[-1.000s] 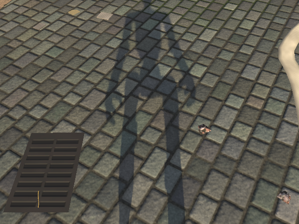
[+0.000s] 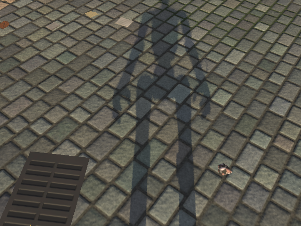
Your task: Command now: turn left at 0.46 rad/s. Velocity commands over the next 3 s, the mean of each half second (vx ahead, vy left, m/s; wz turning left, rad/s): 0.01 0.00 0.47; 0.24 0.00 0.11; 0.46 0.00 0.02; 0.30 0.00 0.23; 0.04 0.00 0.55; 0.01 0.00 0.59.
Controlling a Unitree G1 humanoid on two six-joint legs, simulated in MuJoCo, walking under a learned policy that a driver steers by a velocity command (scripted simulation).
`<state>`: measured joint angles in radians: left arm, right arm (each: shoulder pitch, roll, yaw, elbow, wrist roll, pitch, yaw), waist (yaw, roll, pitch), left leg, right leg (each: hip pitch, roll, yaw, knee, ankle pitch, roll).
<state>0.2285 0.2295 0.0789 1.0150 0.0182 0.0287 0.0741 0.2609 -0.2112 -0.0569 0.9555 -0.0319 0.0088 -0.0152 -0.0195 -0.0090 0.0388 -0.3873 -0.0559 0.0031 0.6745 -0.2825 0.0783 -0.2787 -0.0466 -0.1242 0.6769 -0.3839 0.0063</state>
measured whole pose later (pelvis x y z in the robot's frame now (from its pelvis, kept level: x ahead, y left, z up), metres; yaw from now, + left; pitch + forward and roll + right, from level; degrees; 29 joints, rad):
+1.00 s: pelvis +0.06 +0.00 +0.02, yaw +17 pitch +0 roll +0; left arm 0.23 0.27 0.07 0.90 0.04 -0.02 -0.04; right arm 0.39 -0.22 -0.04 1.01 -0.02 -0.07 0.00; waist -0.01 -0.04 0.01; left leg 0.06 -0.06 -0.01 0.19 -0.26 0.06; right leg -0.54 -0.06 -0.04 0.95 -0.26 -0.04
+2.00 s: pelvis +0.53 +0.12 +0.02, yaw +25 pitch +1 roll +0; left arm 0.13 0.24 0.04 0.86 0.03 -0.01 0.03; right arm 0.23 -0.24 -0.06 0.94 -0.01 -0.03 0.00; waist -0.02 -0.02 0.11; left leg -0.31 -0.12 0.00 0.39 -0.08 0.12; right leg -0.55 -0.04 0.04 1.11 -0.38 0.02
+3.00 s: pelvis +0.57 +0.10 +0.02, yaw +60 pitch +0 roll -1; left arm 0.22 0.32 0.06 0.75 0.02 0.06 0.02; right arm 0.17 -0.29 -0.05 0.73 0.00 0.05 0.01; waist 0.02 -0.05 0.09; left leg -0.22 -0.07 -0.02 0.48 -0.25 0.07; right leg -0.43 -0.05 -0.03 1.04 -0.46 0.03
